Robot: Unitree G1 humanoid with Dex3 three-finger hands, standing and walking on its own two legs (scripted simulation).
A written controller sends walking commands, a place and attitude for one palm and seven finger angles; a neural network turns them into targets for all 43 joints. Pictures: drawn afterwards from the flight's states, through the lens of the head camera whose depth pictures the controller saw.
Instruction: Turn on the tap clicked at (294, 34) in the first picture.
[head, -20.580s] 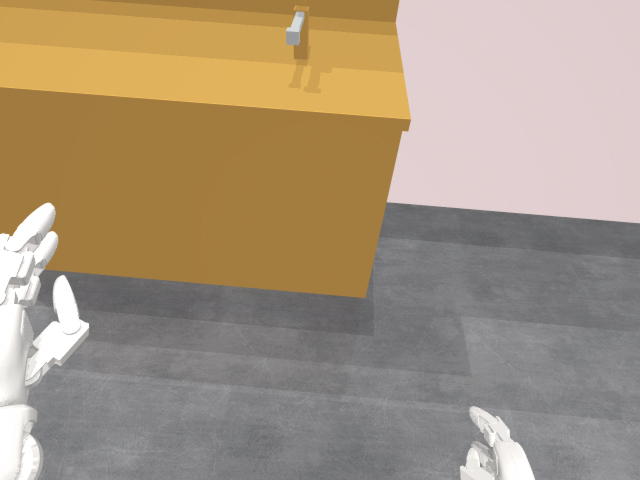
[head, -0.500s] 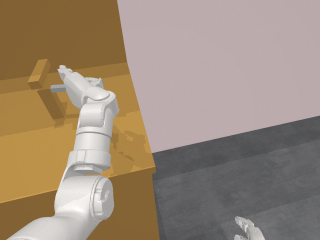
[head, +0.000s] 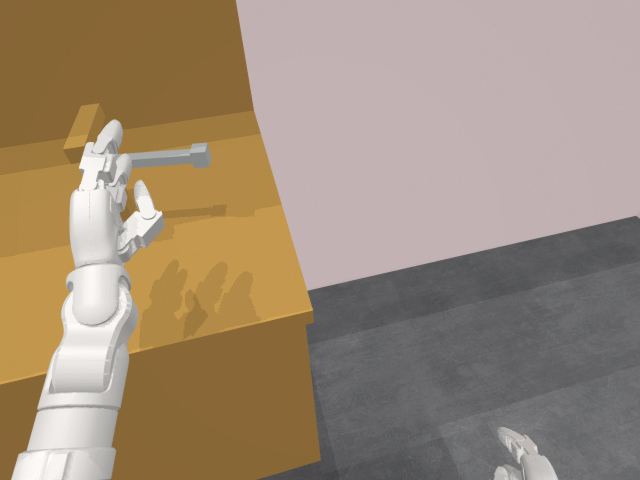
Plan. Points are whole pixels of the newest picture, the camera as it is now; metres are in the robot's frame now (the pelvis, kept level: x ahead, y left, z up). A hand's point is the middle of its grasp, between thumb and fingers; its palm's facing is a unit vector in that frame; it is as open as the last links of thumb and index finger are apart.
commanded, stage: draw the hand back beside the body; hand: left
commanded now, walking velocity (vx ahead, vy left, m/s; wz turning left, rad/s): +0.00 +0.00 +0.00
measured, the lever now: (200, 155) +0.53 +0.25 +0.15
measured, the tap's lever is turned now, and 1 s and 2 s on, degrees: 80 80 80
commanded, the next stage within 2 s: step back with the hand held close in 1.00 s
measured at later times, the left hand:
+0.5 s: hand (106, 288) +0.24 +0.25 +0.17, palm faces +0.37 -0.90 -0.24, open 7.5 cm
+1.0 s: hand (80, 326) +0.21 +0.26 +0.16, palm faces +0.44 -0.85 -0.29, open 7.4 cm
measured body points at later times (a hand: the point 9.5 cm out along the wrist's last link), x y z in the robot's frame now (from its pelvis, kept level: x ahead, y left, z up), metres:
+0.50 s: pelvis +0.00 +0.03 +0.00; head -0.03 +0.01 +0.45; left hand +0.22 +0.29 +0.19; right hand +0.18 -0.20 -0.09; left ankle +0.03 +0.14 -0.75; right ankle +0.01 -0.08 -0.75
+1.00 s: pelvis +0.00 +0.02 +0.00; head -0.02 +0.01 +0.45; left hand +0.18 +0.30 +0.18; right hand +0.19 -0.20 -0.09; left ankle +0.03 +0.14 -0.75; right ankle +0.01 -0.08 -0.75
